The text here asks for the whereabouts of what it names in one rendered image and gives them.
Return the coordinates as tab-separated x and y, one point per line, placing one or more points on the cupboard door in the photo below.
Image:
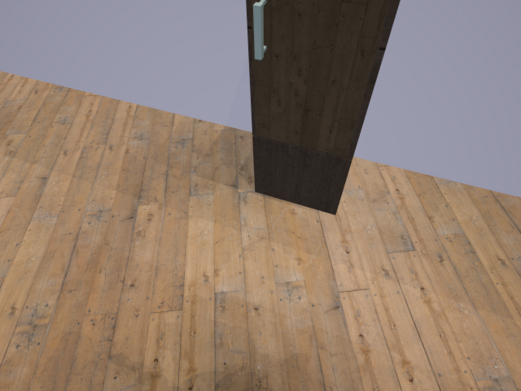
310	84

